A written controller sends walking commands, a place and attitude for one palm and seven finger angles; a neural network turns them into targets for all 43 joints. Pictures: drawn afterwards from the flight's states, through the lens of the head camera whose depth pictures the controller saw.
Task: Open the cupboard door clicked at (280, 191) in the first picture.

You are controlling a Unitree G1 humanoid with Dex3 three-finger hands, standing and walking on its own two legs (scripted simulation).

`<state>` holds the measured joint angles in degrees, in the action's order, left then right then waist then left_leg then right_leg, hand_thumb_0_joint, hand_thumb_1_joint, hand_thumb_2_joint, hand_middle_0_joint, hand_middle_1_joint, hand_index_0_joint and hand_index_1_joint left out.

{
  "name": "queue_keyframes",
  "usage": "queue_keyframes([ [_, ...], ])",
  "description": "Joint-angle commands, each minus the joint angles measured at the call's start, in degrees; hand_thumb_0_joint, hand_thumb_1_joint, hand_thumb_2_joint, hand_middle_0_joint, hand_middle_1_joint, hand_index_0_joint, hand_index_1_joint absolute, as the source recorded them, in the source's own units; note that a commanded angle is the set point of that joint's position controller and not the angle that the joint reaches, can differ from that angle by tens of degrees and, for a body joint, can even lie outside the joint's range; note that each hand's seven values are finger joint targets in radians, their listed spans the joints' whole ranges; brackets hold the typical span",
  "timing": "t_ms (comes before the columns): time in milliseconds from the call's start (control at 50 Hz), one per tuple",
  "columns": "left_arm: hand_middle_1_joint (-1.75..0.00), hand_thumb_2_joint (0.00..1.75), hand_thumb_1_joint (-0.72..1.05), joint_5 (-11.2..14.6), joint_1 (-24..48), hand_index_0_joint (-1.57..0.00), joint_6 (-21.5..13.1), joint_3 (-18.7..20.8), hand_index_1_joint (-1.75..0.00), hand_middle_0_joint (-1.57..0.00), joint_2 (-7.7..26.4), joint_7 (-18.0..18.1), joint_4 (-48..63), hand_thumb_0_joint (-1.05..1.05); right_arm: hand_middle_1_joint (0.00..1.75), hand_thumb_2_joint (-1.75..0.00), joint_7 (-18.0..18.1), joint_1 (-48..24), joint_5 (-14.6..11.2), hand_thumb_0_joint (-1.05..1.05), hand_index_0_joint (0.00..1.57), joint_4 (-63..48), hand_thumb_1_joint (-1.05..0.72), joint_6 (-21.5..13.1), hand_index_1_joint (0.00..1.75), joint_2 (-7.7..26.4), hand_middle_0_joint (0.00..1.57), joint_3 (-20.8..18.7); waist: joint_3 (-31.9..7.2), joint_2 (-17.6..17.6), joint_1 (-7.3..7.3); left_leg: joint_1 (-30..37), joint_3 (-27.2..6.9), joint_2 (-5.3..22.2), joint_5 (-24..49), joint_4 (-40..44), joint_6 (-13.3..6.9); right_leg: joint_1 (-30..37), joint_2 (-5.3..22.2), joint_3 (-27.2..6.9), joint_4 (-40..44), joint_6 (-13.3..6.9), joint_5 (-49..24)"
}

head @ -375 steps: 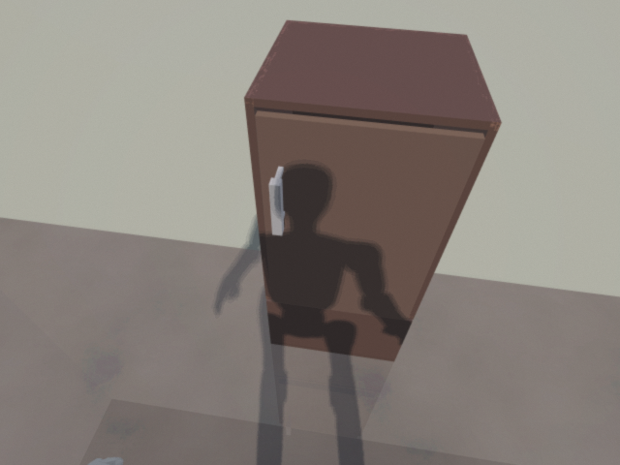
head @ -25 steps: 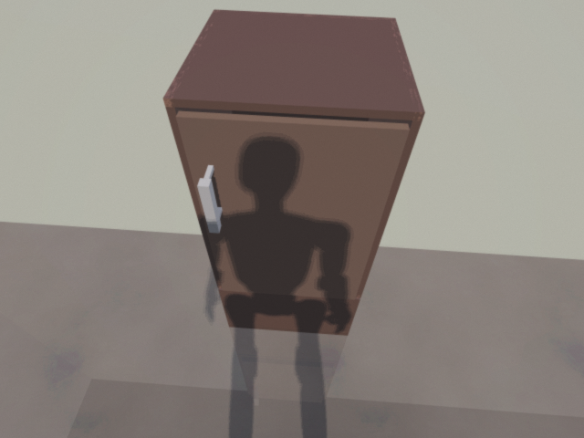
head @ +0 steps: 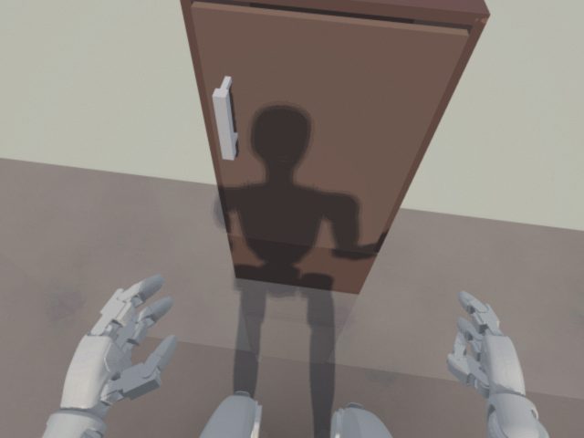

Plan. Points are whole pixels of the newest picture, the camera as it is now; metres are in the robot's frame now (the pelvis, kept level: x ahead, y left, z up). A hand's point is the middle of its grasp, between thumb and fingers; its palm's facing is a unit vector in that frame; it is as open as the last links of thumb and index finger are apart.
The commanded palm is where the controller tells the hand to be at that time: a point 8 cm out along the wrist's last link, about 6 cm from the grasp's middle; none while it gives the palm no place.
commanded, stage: raise the hand with hooked fingers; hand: left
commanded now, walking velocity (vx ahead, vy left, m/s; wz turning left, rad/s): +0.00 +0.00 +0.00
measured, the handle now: (228, 119) +0.60 +0.18 +0.06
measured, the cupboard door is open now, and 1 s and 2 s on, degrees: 0 0 0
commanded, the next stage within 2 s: move the hooked fingers beside the handle in 1.64 s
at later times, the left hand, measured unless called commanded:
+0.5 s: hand (107, 318) +0.23 +0.25 +0.05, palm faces -0.02 -1.00 -0.06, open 11.8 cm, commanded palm +0.21 +0.30 +0.06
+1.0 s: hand (75, 276) +0.27 +0.30 +0.08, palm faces -0.01 -1.00 -0.06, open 13.9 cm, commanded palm +0.25 +0.35 +0.08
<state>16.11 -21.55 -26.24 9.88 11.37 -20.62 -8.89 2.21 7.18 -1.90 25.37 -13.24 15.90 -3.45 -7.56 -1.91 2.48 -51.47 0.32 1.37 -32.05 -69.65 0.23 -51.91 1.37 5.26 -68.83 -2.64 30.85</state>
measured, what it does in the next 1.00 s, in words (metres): stands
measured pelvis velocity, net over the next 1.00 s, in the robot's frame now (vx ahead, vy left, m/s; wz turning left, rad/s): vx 0.00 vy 0.03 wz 0.00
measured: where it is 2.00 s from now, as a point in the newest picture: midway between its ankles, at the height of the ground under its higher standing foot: outside the picture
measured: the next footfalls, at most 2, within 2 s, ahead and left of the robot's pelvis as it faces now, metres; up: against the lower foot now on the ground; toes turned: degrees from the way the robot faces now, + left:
none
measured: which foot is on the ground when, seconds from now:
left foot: down 0.00-1.00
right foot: down 0.00-1.00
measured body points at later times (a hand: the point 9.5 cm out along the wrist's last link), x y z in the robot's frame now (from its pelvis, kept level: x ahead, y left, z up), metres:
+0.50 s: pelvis -0.01 +0.03 +0.01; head +0.06 +0.05 +0.46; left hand +0.23 +0.30 +0.06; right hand +0.14 -0.22 -0.06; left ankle +0.02 +0.12 -0.64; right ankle +0.03 -0.10 -0.64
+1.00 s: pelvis +0.00 +0.03 +0.03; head +0.07 +0.06 +0.47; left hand +0.27 +0.35 +0.08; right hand +0.18 -0.20 -0.04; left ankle +0.02 +0.12 -0.64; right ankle +0.03 -0.10 -0.64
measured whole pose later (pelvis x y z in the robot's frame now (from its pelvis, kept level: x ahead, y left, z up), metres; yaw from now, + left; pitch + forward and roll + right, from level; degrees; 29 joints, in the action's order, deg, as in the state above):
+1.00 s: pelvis +0.00 +0.03 +0.03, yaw +0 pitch +14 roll -4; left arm 19.6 -3.8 -18.6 21.5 22.7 -27.8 -18.1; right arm 3.5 14.2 -1.9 30.9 -12.4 14.6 3.1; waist -6.0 1.0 0.2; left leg -47.5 -0.6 0.8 -28.5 -62.2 -2.3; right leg -45.4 1.4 6.1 -57.2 0.1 25.3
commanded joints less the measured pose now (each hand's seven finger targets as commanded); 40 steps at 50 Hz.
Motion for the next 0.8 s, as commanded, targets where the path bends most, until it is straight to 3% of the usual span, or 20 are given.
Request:
queue_keyframes([
  [0,-0.66,0.66,0.34,-0.48,11.57,-0.24,-5.11,3.07,-0.66,-0.24,9.52,3.07,27.21,0.0,0.3,-0.9,1.1,3.93,1.01,0.0,0.2,-5.42,-0.9,-1.71,0.3,4.97,0.2,-0.23,-15.04,8.31,-4.19,8.46,-1.47,-1.03,17.01,8.51,-2.29,9.26,-1.91,-6.3,12.59,0.8,-13.73],
  [40,-0.69,0.64,0.29,-0.79,9.97,-0.24,-3.87,2.18,-0.69,-0.24,8.82,2.22,22.98,0.0,0.3,-0.9,1.34,4.13,0.85,0.0,0.2,-3.8,-0.9,-1.94,0.3,5.2,0.2,0.22,-12.34,7.76,-5.34,7.3,-2.18,-0.96,15.66,8.71,-2.06,7.21,-2.22,-4.66,12.85,1.05,-12.56],
  [80,-0.72,0.62,0.25,-0.06,10.59,-0.25,-1.4,2.78,-0.72,-0.25,9.47,0.48,16.97,0.0,0.3,-0.9,1.75,3.58,0.63,0.0,0.2,-2.86,-0.9,-2.12,0.3,5.82,0.2,0.7,-10.51,5.72,-5.3,5.37,-3.22,-0.91,13.51,9.27,-1.88,6.39,-2.82,-3.8,12.85,0.94,-9.52],
  [180,-0.8,0.57,0.13,2.52,5.6,-0.25,4.43,8.62,-0.8,-0.25,12.71,-1.2,13.92,0.0,0.3,-0.9,1.81,2.06,-0.06,0.0,0.2,-3.76,-0.9,-2.29,0.3,5.65,0.2,0.84,-15.05,5.71,-1.3,6.81,-3.47,-1.52,13.81,13.53,-1.43,12.16,-2.38,-2.77,14.52,0.9,-8.25],
  [200,-0.81,0.56,0.11,2.71,5.91,-0.26,4.73,8.14,-0.81,-0.26,12.08,-0.99,15.76,0.0,0.3,-0.9,1.6,2.23,-0.06,0.0,0.2,-4.27,-0.9,-2.28,0.3,5.35,0.2,1.04,-15.43,5.53,-1.46,7.39,-3.3,-1.59,13.75,14.38,-1.44,12.52,-2.22,-2.42,14.98,1.14,-8.15],
  [280,-0.87,0.52,0.01,2.9,6.77,-0.26,3.44,9.23,-0.87,-0.26,12.25,1.18,15.01,0.0,0.3,-0.9,1.44,2.42,0.42,0.0,0.2,-3.58,-0.9,-2.59,0.3,5.23,0.2,1.11,-12.58,3.47,-1.53,7.01,-3.85,-1.36,13.8,15.58,-1.27,11.44,-2.48,-1.29,14.88,0.9,-7.51],
  [300,-0.88,0.51,-0.01,2.69,8.05,-0.27,2.53,9.46,-0.88,-0.27,12.78,1.46,15.8,0.0,0.3,-0.9,1.34,2.97,0.44,0.0,0.2,-3.53,-0.9,-2.73,0.3,5.42,0.2,1.04,-12.92,4.66,-1.78,7.39,-3.55,-1.41,12.71,15.77,-1.16,10.74,-2.29,-1.51,15.04,1.06,-6.36],
  [360,-0.93,0.48,-0.08,2.48,9.21,-0.27,0.9,8.86,-0.93,-0.27,12.29,1.57,12.88,0.0,0.3,-0.9,1.35,3.93,0.32,0.0,0.2,-3.2,-0.9,-2.97,0.3,6.21,0.2,1.03,-9.68,3.05,-2.91,6.14,-3.65,-1.48,8.43,16.58,-1.21,8.66,-2.14,-1.58,16.17,1.23,-2.38],
  [440,-0.99,0.44,-0.17,2.37,11.2,-0.28,-0.08,9.57,-0.99,-0.28,14.17,0.14,13.32,0.0,0.3,-0.9,1.63,5.26,0.16,0.0,0.2,-3.38,-0.9,-3.45,0.3,7.12,0.2,0.96,-11.73,6.66,-2.63,9.03,-3.78,-1.47,10.2,17.63,-1.0,9.18,-2.13,-1.19,15.52,0.73,-4.96],
  [580,-1.1,0.37,-0.34,3.04,13.93,-0.29,1.08,12.03,-1.1,-0.29,16.9,-0.41,12.67,0.0,0.3,-0.9,1.67,6.32,0.26,0.0,0.2,-2.78,-0.9,-3.3,0.3,7.79,0.2,1.04,-11.79,8.35,-2.64,12.23,-4.7,-1.13,14.97,18.77,-0.31,9.98,-2.67,-0.3,15.45,0.51,-9.13],
  [620,-1.12,0.35,-0.38,3.06,14.33,-0.29,1.53,11.8,-1.12,-0.29,16.36,-0.75,11.25,0.0,0.3,-0.9,1.56,6.47,0.11,0.0,0.2,-2.88,-0.9,-2.91,0.3,7.81,0.2,1.08,-11.26,7.18,-3.05,12.8,-4.61,-1.04,15.21,19.07,-0.27,10.1,-2.68,-0.16,16.04,0.76,-9.53],
  [680,-1.17,0.32,-0.45,3.26,16.76,-0.3,2.1,13.25,-1.17,-0.3,18.46,-1.7,10.0,0.0,0.3,-0.9,1.68,6.77,0.17,0.0,0.2,-2.76,-0.9,-2.6,0.3,8.11,0.2,1.31,-11.27,8.66,-2.99,13.36,-4.74,-1.03,16.93,19.12,-0.11,10.76,-2.9,-0.23,16.08,0.47,-10.9],
  [760,-1.2,0.3,-0.5,3.86,19.47,-0.3,2.95,14.14,-1.2,-0.3,19.4,-3.7,7.6,0.0,0.3,-0.9,1.66,6.94,-0.03,0.0,0.2,-2.78,-0.9,-2.19,0.3,8.22,0.2,1.51,-12.29,7.43,-3.2,14.14,-4.46,-0.91,18.67,19.23,-0.07,12.24,-2.94,-0.29,16.79,0.73,-12.55],
  [780,-1.2,0.3,-0.5,4.01,20.88,-0.3,3.07,14.79,-1.2,-0.3,20.42,-4.21,6.9,0.0,0.3,-0.9,1.76,7.04,0.08,0.0,0.2,-2.52,-0.9,-2.17,0.3,8.39,0.2,1.63,-12.27,8.83,-3.08,14.37,-4.53,-1.03,19.48,18.8,-0.03,11.92,-3.13,-0.5,16.55,0.45,-13.03],
])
